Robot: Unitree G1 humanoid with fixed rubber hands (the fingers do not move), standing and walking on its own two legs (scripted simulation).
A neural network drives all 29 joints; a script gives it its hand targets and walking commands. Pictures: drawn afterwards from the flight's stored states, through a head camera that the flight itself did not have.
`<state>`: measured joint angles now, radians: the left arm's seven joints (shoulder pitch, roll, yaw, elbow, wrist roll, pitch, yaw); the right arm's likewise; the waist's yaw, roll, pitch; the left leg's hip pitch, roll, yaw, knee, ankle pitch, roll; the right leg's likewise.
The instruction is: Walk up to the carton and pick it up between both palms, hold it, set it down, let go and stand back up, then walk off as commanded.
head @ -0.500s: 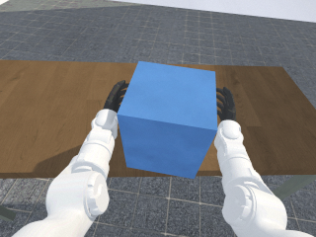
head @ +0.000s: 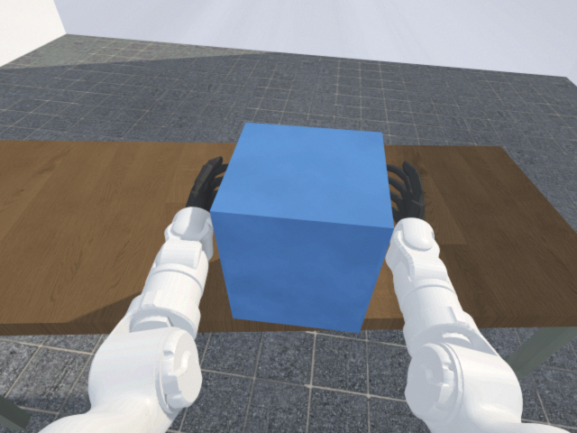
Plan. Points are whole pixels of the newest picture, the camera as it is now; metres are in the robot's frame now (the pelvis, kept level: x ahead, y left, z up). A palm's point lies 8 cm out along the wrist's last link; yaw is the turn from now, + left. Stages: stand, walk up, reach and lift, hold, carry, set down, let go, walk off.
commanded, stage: reach and lift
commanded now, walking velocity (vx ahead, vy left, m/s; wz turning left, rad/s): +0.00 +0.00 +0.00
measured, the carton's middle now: (303, 230) +0.42 -0.06 +0.08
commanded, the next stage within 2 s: none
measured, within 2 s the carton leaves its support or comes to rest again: neither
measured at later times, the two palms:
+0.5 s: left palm (177, 198) +0.40 +0.12 +0.18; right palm (402, 212) +0.36 -0.18 +0.16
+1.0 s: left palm (159, 193) +0.38 +0.13 +0.20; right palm (399, 201) +0.36 -0.17 +0.19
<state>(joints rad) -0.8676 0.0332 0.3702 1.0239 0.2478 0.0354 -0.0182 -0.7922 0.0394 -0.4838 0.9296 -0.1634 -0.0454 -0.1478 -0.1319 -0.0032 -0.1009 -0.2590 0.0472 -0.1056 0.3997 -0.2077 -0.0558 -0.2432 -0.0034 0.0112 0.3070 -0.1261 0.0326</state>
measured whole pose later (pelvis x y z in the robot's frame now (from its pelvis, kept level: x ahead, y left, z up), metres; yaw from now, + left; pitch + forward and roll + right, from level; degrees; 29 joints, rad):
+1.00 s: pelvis -0.01 +0.00 +0.00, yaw +0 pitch -5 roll -1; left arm -0.78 0.00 0.37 0.50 0.33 0.53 -0.07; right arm -0.79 0.01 -0.21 0.82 0.10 0.17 -0.23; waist -0.11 -0.04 -0.06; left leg -0.11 0.05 -0.11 0.38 -0.20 -0.06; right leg -0.09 0.00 0.01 0.30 -0.13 0.03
